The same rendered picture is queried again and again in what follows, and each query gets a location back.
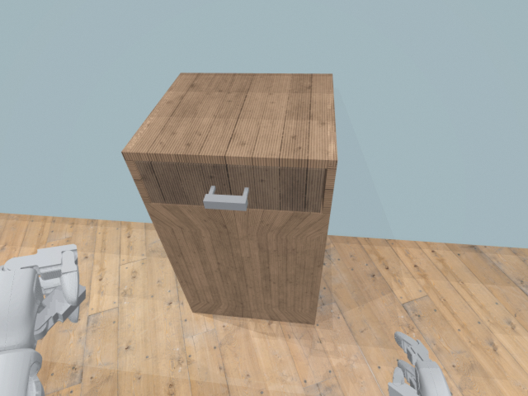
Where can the drawer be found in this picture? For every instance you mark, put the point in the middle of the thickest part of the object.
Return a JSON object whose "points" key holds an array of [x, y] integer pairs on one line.
{"points": [[270, 188]]}

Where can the right robot hand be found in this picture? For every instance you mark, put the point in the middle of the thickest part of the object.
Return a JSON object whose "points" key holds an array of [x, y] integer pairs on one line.
{"points": [[426, 379]]}

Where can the handle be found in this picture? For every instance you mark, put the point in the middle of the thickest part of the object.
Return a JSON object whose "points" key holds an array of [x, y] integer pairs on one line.
{"points": [[226, 202]]}

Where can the cabinet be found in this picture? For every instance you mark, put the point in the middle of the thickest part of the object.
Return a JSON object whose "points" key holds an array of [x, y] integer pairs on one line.
{"points": [[262, 264]]}

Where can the left robot hand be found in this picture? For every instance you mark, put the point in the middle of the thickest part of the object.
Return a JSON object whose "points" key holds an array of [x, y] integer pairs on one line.
{"points": [[22, 290]]}

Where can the robot left forearm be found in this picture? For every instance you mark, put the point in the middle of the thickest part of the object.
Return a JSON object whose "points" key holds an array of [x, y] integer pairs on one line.
{"points": [[18, 373]]}

